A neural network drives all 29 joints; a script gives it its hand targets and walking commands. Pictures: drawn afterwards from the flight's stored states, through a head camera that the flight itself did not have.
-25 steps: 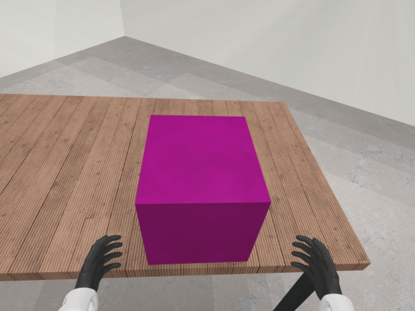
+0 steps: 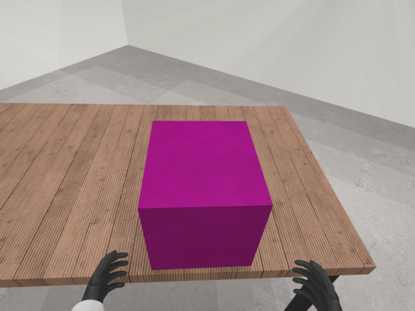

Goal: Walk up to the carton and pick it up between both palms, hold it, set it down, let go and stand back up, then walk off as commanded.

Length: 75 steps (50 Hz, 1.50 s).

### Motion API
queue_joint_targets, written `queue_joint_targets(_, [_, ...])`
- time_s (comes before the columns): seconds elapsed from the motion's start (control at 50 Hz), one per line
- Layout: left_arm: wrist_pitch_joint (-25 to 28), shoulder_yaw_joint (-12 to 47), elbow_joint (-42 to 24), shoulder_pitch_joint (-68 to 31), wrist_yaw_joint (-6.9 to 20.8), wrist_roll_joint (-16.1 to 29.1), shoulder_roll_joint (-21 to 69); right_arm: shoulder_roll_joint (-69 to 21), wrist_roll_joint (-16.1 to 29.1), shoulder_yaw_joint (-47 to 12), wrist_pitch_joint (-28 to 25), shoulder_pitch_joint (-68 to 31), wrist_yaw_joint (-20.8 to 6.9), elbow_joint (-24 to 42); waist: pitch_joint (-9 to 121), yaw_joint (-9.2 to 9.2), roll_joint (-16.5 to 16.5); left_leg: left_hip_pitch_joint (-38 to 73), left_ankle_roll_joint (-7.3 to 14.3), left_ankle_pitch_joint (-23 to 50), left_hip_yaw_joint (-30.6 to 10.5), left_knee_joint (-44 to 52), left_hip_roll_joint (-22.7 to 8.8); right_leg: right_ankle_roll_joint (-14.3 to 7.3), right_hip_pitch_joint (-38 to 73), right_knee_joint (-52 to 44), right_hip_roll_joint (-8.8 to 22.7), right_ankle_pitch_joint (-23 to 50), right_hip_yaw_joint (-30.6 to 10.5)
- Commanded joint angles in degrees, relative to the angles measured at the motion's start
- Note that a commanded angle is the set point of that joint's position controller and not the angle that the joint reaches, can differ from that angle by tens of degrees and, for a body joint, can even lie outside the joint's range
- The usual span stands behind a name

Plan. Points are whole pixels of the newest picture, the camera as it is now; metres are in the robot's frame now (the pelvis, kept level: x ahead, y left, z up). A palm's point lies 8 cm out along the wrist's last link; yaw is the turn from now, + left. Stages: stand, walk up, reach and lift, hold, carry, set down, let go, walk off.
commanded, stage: set down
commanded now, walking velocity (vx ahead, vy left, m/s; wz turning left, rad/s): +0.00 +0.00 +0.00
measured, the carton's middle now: (201, 192) +0.40 +0.01 +0.01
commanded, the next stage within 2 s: let go in 0.40 s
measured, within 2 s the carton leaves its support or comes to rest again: neither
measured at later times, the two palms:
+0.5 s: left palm (97, 290) +0.20 +0.21 -0.03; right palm out of the picture +0.16 -0.23 -0.06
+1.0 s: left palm (94, 290) +0.20 +0.21 -0.03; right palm out of the picture +0.15 -0.24 -0.07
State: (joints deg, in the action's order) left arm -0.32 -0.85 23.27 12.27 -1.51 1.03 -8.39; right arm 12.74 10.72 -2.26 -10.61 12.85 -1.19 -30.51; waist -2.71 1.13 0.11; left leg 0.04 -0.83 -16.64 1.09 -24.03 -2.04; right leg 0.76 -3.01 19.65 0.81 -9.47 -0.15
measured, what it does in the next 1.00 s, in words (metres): stands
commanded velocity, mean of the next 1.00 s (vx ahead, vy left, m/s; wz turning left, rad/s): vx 0.00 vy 0.00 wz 0.00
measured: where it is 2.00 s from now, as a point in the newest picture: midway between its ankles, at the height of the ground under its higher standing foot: outside the picture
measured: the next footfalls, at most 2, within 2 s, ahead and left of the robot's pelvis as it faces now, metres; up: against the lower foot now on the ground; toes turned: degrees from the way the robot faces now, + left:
none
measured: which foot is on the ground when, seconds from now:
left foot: down 0.00-1.00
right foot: down 0.00-1.00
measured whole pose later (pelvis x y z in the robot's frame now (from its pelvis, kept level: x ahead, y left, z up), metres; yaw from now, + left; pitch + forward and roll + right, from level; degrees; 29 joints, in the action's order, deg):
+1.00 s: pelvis -0.01 +0.00 +0.00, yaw +0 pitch -7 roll -1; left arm -6.0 -0.9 23.7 7.8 2.4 -0.2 -10.6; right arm 13.3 2.6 0.0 -4.9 10.8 -0.9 -35.2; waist -4.9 1.1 2.3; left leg -0.9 -0.5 -16.0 1.2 -24.0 -1.9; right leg 1.7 -4.4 20.6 1.0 -9.0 -0.3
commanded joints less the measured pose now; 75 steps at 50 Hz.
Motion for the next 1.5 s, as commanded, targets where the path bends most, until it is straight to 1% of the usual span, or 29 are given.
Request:
queue_joint_targets(0.0, [-6.03, -2.14, -3.96, -5.86, 0.44, -1.51, -4.2, 6.29, -7.95, 5.5, 1.71, -6.01, 0.27, 4.26, -6.32, -4.07, 1.12, -6.93, -2.74, 8.91, 3.29, 9.92, 3.52, -4.18, 2.1, -4.75, -4.02, -5.58, 1.71])
queue_joint_targets(0.02, [-8.14, -1.82, 1.13, -5.16, 0.71, -2.72, -3.15, 6.48, -9.22, 5.46, 3.03, -6.03, 0.17, -0.06, -7.92, -3.91, 2.24, -7.27, -2.63, 6.87, 3.46, 10.55, 3.38, -4.52, 1.28, -5.18, -3.74, -7.67, 1.8])
queue_joint_targets(0.06, [-9.28, -1.59, 0.67, -6.51, 0.44, -3.23, -3.09, 6.56, -9.71, 5.9, 3.69, -7.07, -0.21, 0.45, -7.75, -3.93, 2.62, -8.37, -2.74, 5.81, 3.37, 10.89, 3.04, -4.77, 2.56, -4.57, -4.08, -7.31, 2.26])
queue_joint_targets(0.08, [-8.85, -2.21, -0.6, -5.76, 0.36, -2.93, -3.37, 6.17, -9.43, 5.8, 3.26, -6.46, -0.19, 2.76, -7.57, -4.52, 1.3, -8.94, -2.31, 6.42, 3.51, 10.75, 3.15, -4.19, 2.84, -4.15, -4.17, -6.21, 2.68])
queue_joint_targets(0.1, [-9.55, -1.88, 1.56, -6.03, 0.81, -2.88, -3.8, 5.65, -10.31, 5.82, 3.76, -5.99, 0.07, 1.71, -7.9, -3.71, 0.01, -8.56, -1.84, 6.08, 3.85, 10.54, 3.28, -3.86, 2.38, -4.36, -3.83, -6.22, 2.59])
queue_joint_targets(0.14, [-10.69, -1.87, 3.42, -6.33, 1.02, -3.31, -3.62, 5.87, -10.72, 5.63, 4.2, -6.97, -0.02, 0.66, -7.89, -3.9, -0.46, -9.1, -1.66, 5.58, 3.86, 10.66, 3.07, -3.93, 2.67, -3.91, -3.95, -5.84, 2.72])
queue_joint_targets(0.16, [-10.09, -1.96, 1.95, -6.98, 1.3, -2.29, -4.14, 5.65, -10.8, 5.56, 3.66, -7.46, 0.17, 4.64, -5.9, -3.97, -1.68, -9.61, -1.37, 4.48, 4.47, 10.57, 3.27, -3.57, 3.27, -3.89, -3.93, -6.01, 2.53])
queue_joint_targets(0.18, [-10.93, -2.43, 4.85, -6.37, 1.44, -3.28, -3.96, 5.25, -11.74, 5.67, 4.22, -6.82, 0.36, 1.81, -8.2, -3.79, -0.83, -10.62, -1.14, 3.38, 4.26, 10.96, 3.1, -3.51, 3.2, -3.63, -3.84, -7.24, 2.43])
queue_joint_targets(0.26, [-11.28, -2.51, 6.17, -6.42, 2.26, -2.33, -4.64, 4.23, -12.11, 5.48, 3.73, -7.5, 1.0, 2.02, -7.12, -3.57, -2.84, -11.1, -0.47, 2.97, 4.77, 10.63, 3.21, -2.92, 3.65, -3.08, -3.36, -5.38, 2.39])
queue_joint_targets(0.34, [-12.61, -2.15, 8.39, -6.03, 2.38, -3.53, -2.66, 5.36, -12.82, 5.55, 4.35, -8.24, 0.73, -1.62, -8.52, -3.1, -1.01, -10.79, -1.18, 3.44, 4.41, 11.0, 2.83, -3.12, 3.29, -2.81, -3.88, -6.19, 3.01])
queue_joint_targets(0.38, [-12.13, -2.16, 6.29, -6.3, 2.88, -2.64, -3.54, 4.43, -12.71, 5.45, 3.86, -7.5, 1.23, 0.29, -8.77, -2.84, -2.97, -11.3, -0.88, 3.79, 4.89, 10.28, 3.01, -2.54, 3.59, -3.02, -3.89, -5.54, 2.59])
queue_joint_targets(0.4, [-12.87, -2.23, 8.05, -5.88, 2.7, -3.62, -2.73, 5.53, -12.89, 5.58, 4.23, -7.71, 0.79, -3.43, -8.49, -3.01, -1.26, -10.4, -1.56, 5.21, 4.57, 10.47, 2.84, -2.91, 3.01, -2.71, -4.18, -5.48, 3.42])
queue_joint_targets(0.52, [-12.91, -2.09, 7.2, -3.67, 3.36, -2.83, -2.32, 5.05, -12.6, 5.0, 3.7, -6.92, 0.96, -2.86, -7.64, -3.13, -3.58, -9.61, -1.14, 6.92, 5.23, 9.78, 3.13, -2.24, 3.36, -2.85, -4.13, -3.43, 3.17])
queue_joint_targets(0.72, [-12.85, -1.29, 7.53, -2.06, 3.1, -2.99, -0.59, 5.57, -12.53, 5.72, 2.92, -6.67, 0.75, -2.83, -8.26, -2.86, -3.76, -10.06, -0.95, 7.84, 4.4, 9.37, 2.73, -2.1, 3.35, -2.21, -4.31, -2.75, 3.26])
queue_joint_targets(0.78, [-12.83, -1.25, 6.42, -2.88, 2.97, -2.84, -1.21, 5.64, -12.33, 6.02, 3.06, -6.88, 0.66, -3.48, -8.23, -2.64, -2.42, -10.14, -1.08, 7.44, 4.47, 9.66, 2.51, -2.07, 3.53, -1.85, -4.45, -3.05, 3.21])
queue_joint_targets(0.84, [-13.37, -0.47, 7.27, -2.6, 3.2, -2.45, -0.79, 5.83, -12.51, 5.91, 3.64, -7.01, 0.67, -2.64, -8.52, -2.76, -3.48, -10.62, -0.56, 5.2, 4.9, 10.13, 2.54, -2.1, 3.68, -2.06, -4.47, -4.64, 2.94])
queue_joint_targets(0.88, [-13.11, -0.36, 7.39, -2.13, 3.18, -2.26, -0.15, 5.92, -12.45, 6.0, 3.66, -6.96, 0.51, -2.28, -7.72, -3.28, -3.28, -11.15, -0.76, 5.9, 4.86, 10.36, 2.49, -2.31, 4.07, -1.77, -4.56, -4.02, 3.29])
queue_joint_targets(0.9, [-5.39, -7.29, 0.99, -7.52, 1.8, -3.85, -21.18, 15.54, -14.59, 7.78, 6.16, -4.23, 0.74, -2.44, -9.56, -1.92, -4.13, -14.58, 0.66, 9.75, -0.92, 3.92, -1.72, -1.42, -5.17, 2.33, 2.72, 5.56, 0.11])
queue_joint_targets(0.94, [-1.77, -6.78, 0.87, -7.7, 2.0, -3.09, -19.03, 15.82, -13.86, 8.07, 6.85, -1.0, 0.3, -1.82, -6.48, -1.29, -3.0, -14.72, 1.17, 2.96, -0.75, 4.28, -1.85, -0.11, -5.19, 2.12, 2.5, 2.78, -1.03])
queue_joint_targets(0.98, [-0.04, -5.98, 0.37, -7.38, 2.44, -3.61, -18.05, 16.08, -13.35, 8.55, 7.43, -1.26, 0.13, -1.98, -2.88, -1.57, -2.3, -13.74, 1.31, 0.79, -1.17, 4.5, -0.78, -0.78, -5.66, 2.3, 1.76, -1.05, -0.5])
queue_joint_targets(1.0, [0.7, -6.03, 0.77, -6.44, 2.62, -3.28, -18.1, 15.62, -13.46, 8.58, 7.62, -0.19, -0.32, -2.22, -4.06, -1.72, -3.8, -13.46, 1.59, -0.48, -1.58, 4.3, -1.05, -1.01, -7.81, 1.99, 1.84, -3.44, -1.51])
queue_joint_targets(1.02, [1.06, -5.31, 1.21, -6.6, 2.86, -3.23, -16.51, 15.57, -13.31, 8.46, 7.52, 0.17, -0.36, -2.02, -3.3, -1.17, -2.29, -13.1, 1.96, -1.07, -1.47, 4.01, -1.21, -1.16, -7.9, 1.19, 2.22, -4.31, -1.89])
queue_joint_targets(1.06, [1.7, -5.28, 2.18, -6.18, 2.47, -3.52, -18.97, 14.79, -13.02, 8.12, 7.45, -2.09, -0.8, -1.74, 1.78, -1.71, -1.01, -12.81, 1.97, -0.57, -2.04, 3.76, -1.5, -1.72, -4.85, 2.98, 2.55, -2.36, -1.55])
queue_joint_targets(1.14, [2.33, -4.29, 2.73, -6.09, 2.25, -2.97, -19.21, 14.92, -12.91, 7.66, 7.8, -1.06, -1.21, -2.04, 3.03, -0.9, -4.51, -11.62, 2.32, 3.17, -2.77, 2.86, -2.19, -1.98, -6.71, 3.79, 2.89, -1.9, -2.28])
queue_joint_targets(1.26, [2.8, -4.63, 2.54, -4.97, 2.17, -2.52, -21.81, 17.65, -13.27, 8.26, 8.23, -0.38, -1.27, -2.55, 2.07, -1.17, -2.81, -11.4, 1.99, 2.21, -2.19, 1.1, -1.91, -2.15, -8.02, 2.7, 3.58, -1.5, -3.06])
queue_joint_targets(1.36, [2.74, -4.68, 2.89, -4.74, 2.02, -2.03, -21.98, 17.88, -12.83, 8.31, 8.34, -0.22, -1.18, -3.04, 3.24, -0.32, -4.99, -8.73, 2.1, 5.77, -2.37, 1.15, -2.75, -2.07, -8.74, 3.74, 3.67, 3.1, -2.28])
queue_joint_targets(1.4, [2.89, -4.65, 3.13, -3.33, 1.93, -1.88, -22.48, 18.19, -12.82, 8.1, 8.27, -0.17, -0.87, -2.89, 2.58, -1.11, -3.51, -10.98, 2.08, 6.55, -2.59, 1.68, -3.08, -2.1, -6.76, 4.78, 3.99, 4.24, -2.11])
queue_joint_targets(1.44, [3.03, -4.75, 3.1, -2.98, 2.02, -1.99, -22.49, 17.73, -12.82, 8.02, 8.22, -0.98, -0.95, -2.77, 3.65, -1.39, -4.64, -8.69, 1.94, 6.49, -2.77, 1.11, -3.06, -1.97, -7.86, 4.07, 3.85, 3.09, -2.1])
queue_joint_targets(1.48, [3.1, -4.44, 2.93, -4.03, 2.02, -1.95, -21.96, 18.06, -12.6, 8.16, 8.43, -0.77, -1.15, -2.88, 3.08, -0.47, -3.11, -10.42, 2.1, 5.46, -2.73, 1.41, -3.12, -2.5, -7.14, 5.0, 4.42, 4.17, -3.22])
